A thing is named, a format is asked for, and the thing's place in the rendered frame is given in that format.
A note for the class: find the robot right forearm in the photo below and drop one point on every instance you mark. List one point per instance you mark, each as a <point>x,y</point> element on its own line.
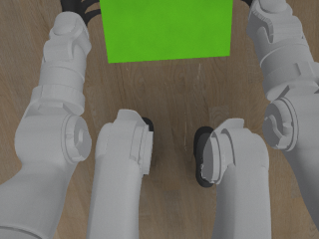
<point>282,50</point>

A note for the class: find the left robot hand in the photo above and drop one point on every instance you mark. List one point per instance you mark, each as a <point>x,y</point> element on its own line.
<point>79,7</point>

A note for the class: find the carton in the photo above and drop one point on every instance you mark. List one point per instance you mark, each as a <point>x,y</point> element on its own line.
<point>156,30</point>

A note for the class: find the right robot upper arm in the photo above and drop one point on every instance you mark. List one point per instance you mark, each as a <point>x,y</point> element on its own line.
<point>291,124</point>

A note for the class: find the left robot upper arm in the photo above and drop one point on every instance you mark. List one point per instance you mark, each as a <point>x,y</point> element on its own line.
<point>49,148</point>

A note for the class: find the robot right foot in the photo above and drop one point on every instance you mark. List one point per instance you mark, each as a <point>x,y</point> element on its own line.
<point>200,138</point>

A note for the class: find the right robot shin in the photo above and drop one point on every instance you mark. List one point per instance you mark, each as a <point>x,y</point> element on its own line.
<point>237,123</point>

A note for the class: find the robot left forearm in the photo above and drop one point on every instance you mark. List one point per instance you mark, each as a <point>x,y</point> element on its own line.
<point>63,70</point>

